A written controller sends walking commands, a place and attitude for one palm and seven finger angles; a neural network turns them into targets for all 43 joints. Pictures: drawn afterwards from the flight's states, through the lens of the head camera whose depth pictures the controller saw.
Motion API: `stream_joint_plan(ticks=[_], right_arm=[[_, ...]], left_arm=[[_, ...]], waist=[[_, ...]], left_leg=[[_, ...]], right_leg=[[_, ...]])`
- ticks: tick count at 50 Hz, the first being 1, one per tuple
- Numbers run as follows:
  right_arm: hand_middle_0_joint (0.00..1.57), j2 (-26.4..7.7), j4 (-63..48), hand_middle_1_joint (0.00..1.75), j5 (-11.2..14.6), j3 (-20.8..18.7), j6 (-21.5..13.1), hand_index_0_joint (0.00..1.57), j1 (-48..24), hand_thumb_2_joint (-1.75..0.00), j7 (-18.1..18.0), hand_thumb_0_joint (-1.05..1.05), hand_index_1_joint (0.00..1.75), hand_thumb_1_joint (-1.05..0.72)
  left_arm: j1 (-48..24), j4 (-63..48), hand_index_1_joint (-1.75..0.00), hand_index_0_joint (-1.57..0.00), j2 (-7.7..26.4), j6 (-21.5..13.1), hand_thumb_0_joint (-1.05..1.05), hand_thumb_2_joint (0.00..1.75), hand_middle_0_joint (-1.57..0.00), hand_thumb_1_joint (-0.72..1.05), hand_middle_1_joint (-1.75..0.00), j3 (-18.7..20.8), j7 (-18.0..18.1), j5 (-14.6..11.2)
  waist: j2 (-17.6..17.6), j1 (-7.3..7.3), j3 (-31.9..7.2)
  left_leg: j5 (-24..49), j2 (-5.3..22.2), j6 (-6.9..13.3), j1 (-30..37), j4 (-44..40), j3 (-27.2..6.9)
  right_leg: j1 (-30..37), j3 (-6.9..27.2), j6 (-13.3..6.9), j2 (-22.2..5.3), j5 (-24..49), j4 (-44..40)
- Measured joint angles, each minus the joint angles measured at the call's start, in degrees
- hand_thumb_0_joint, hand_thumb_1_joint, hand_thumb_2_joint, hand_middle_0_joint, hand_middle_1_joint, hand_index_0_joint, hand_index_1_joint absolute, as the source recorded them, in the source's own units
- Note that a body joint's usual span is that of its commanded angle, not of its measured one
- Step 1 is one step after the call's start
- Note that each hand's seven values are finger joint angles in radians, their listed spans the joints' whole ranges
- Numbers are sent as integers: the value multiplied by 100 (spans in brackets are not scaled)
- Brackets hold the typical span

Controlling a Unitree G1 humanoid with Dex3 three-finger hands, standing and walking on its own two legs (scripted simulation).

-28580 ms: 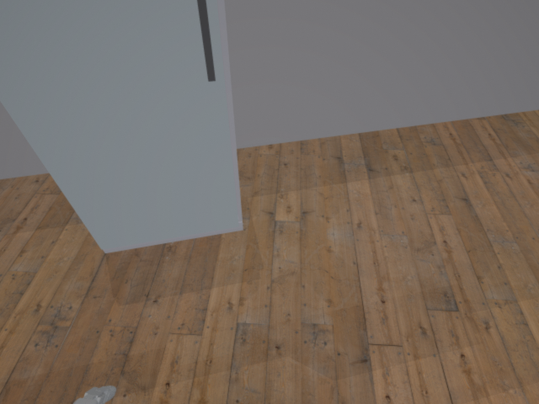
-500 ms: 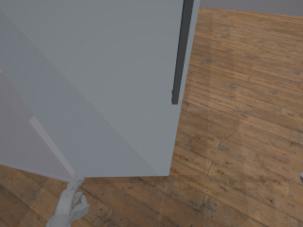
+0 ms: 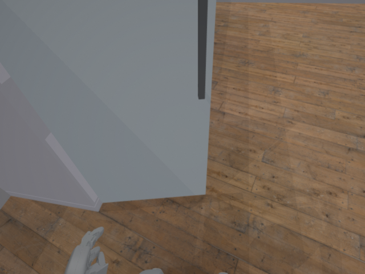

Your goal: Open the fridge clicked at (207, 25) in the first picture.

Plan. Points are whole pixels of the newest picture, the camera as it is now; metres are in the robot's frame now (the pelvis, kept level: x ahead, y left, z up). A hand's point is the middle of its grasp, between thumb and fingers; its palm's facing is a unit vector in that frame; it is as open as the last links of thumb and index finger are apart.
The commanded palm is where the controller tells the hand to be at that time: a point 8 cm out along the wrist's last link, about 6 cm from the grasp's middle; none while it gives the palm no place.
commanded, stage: step back with the hand held close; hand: right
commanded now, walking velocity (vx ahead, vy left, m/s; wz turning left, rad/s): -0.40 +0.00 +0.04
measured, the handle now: (201, 11) +0.60 -0.01 +0.29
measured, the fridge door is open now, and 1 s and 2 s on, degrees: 75 75 75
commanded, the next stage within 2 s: stop stepping back and stand still in 0.34 s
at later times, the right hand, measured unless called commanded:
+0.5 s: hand out of the picture +0.12 -0.30 +0.21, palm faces +0.47 +0.79 -0.39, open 7.4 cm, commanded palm +0.06 -0.32 +0.20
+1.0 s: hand out of the picture +0.07 -0.28 +0.18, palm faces +0.37 +0.86 -0.36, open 7.4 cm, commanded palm -0.01 -0.32 +0.20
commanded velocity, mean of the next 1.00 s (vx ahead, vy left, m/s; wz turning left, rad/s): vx -0.08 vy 0.01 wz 0.03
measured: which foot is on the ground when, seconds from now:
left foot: down 0.00-0.32, up 0.34-0.64, down 0.66-1.00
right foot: down 0.00-0.68, up 0.70-0.76, down 0.78-0.98, up 1.00-1.00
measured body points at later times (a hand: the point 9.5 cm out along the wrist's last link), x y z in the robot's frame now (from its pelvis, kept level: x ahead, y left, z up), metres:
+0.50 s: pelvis -0.09 -0.02 +0.02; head -0.06 -0.08 +0.47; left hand +0.09 +0.20 -0.04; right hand +0.09 -0.34 +0.23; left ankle -0.15 +0.13 -0.64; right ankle +0.02 -0.09 -0.72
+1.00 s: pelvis -0.17 -0.03 +0.02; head -0.19 -0.06 +0.46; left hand -0.05 +0.22 -0.05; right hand +0.04 -0.33 +0.19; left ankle -0.20 +0.06 -0.71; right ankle -0.03 -0.09 -0.71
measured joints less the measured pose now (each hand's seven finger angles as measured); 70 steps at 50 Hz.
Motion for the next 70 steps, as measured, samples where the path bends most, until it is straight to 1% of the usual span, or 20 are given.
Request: stream_joint_plan(ticks=[7,13,16,19,21,23,28,33,35,39,41,44,46,49,52,55,57,62,67,70], right_arm=[[21,-55,187,30,-56,-358,-262,22,-60,-90,69,1,30,-89],[21,124,56,30,67,91,-176,21,-130,-90,68,1,30,-89],[21,27,-204,30,94,166,-125,22,54,-90,81,1,30,-89],[22,-131,-262,30,56,-3,-172,22,-47,-90,85,1,30,-89],[22,-190,-193,30,63,-167,-210,22,-90,-90,79,1,30,-89],[22,-190,-197,30,135,-290,-208,22,-75,-90,50,1,30,-89],[21,-24,-340,30,263,-166,-68,21,126,-90,-33,1,30,-89],[21,-199,-320,30,301,-4,260,21,159,-90,-9,1,30,-89],[21,-175,-312,30,328,71,302,21,234,-90,40,1,30,-89],[22,-358,-278,30,390,106,387,22,535,-90,108,1,30,-89],[22,-332,-96,30,382,36,400,22,418,-90,86,1,30,-89],[22,-73,493,30,354,-11,495,22,-27,-90,-1,1,30,-89],[21,90,820,30,332,14,637,22,-270,-90,-55,1,30,-89],[21,130,770,30,312,144,743,21,-203,-90,-44,1,30,-89],[21,40,153,30,263,314,658,21,368,-90,54,1,30,-89],[21,-8,-230,30,217,301,426,22,861,-90,76,1,30,-89],[22,-42,-103,30,170,225,305,22,848,-90,24,1,30,-89],[22,118,658,30,121,173,350,22,-64,-90,-207,1,30,-89],[21,213,858,30,202,123,564,21,-322,-90,-215,1,30,-89],[21,72,505,30,194,187,555,21,-121,-90,-112,1,30,-89]], left_arm=[[-96,104,-30,-20,-44,-135,2,90,-21,90,-30,85,-54,11],[-412,263,-30,-20,-25,-71,2,90,-21,90,-30,134,-161,17],[-415,203,-30,-20,-48,-3,2,90,-21,90,-30,123,-147,10],[-502,158,-30,-20,-141,-122,2,90,-21,90,-30,145,-57,71],[-524,229,-30,-20,-260,-233,2,90,-21,90,-30,164,-80,100],[-483,292,-30,-20,-358,-322,2,90,-21,90,-30,158,-134,100],[-324,296,-30,-20,-486,-437,2,90,-21,90,-30,16,-220,25],[-386,73,-30,-20,-487,-367,2,90,-21,90,-30,-162,-196,56],[-549,136,-30,-21,-308,-272,1,90,-21,90,-30,-158,-157,95],[-151,444,-30,-20,-170,-97,2,90,-21,90,-30,-87,-68,5],[27,554,-30,-20,-138,-58,2,90,-21,90,-30,-48,13,-43],[46,651,-30,-20,-87,-55,2,90,-21,90,-30,-33,107,-54],[25,596,-30,-20,-96,-89,2,90,-21,90,-30,-31,110,-8],[56,403,-30,-20,-141,-160,2,90,-21,90,-30,-69,37,26],[108,346,-30,-20,-136,-86,2,90,-21,90,-30,-52,-74,33],[217,571,-30,-20,-133,3,2,90,-21,90,-30,-22,-99,58],[344,631,-30,-20,-122,12,2,90,-21,90,-30,2,-44,47],[403,660,-30,-20,143,-199,2,90,-21,90,-30,103,155,37],[-54,655,-30,-20,-134,-249,2,90,-21,90,-30,56,91,45],[-90,514,-30,-20,-393,-337,2,90,-21,90,-30,-105,-55,68]], waist=[[-125,-123,-71],[95,-185,39],[261,-102,-86],[241,-90,74],[116,-109,64],[3,-172,-42],[-74,-281,-397],[271,-218,-478],[54,-239,-332],[-15,-226,-668],[112,-142,-783],[173,-63,-771],[102,22,-671],[64,127,-491],[158,60,-456],[331,-149,-683],[348,-205,-858],[21,-220,-838],[133,-32,-519],[133,99,-415]], left_leg=[[-394,-249,-26,222,106,-194],[-73,-72,-53,68,-102,-260],[23,27,-133,-94,-126,-294],[-831,-223,-62,-415,1100,-408],[-1234,-482,-22,-479,2157,-365],[-1471,-563,-13,-246,2415,-200],[-1915,-380,88,967,789,165],[-1454,-136,498,2037,-1563,216],[-753,-186,332,1924,-1436,148],[-1204,-193,50,2009,-978,38],[-1428,-71,3,2018,-676,38],[-1777,-21,142,1777,-130,-29],[-1941,-162,263,1496,188,39],[-1863,-336,396,1442,-463,258],[-727,-261,531,1299,-748,230],[-474,-144,477,1204,-889,80],[-564,-44,445,1178,-988,159],[-722,105,202,1025,-509,392],[-1459,111,100,534,717,94],[-1228,-43,89,505,433,255]], right_leg=[[-348,11,56,-146,-200,247],[-458,-19,315,10,-906,576],[-115,-37,240,42,-519,104],[-201,1,8,-4,109,-39],[-185,83,-16,-145,218,-279],[-144,119,13,-307,440,-632],[-43,-16,82,-526,956,-1480],[-317,-310,396,-220,757,-1613],[-598,-287,415,-300,343,-889],[-169,-215,410,-227,8,-259],[-18,-266,90,-93,208,-310],[118,-359,-60,10,258,-464],[240,-334,47,15,486,-839],[283,-275,204,50,308,-1172],[-383,-182,411,145,-722,557],[-733,-145,461,96,-715,2109],[-550,-180,413,-112,-717,1876],[723,-195,226,-477,-873,-404],[897,-365,342,-254,-569,-429],[1003,-261,381,-275,-453,-654]])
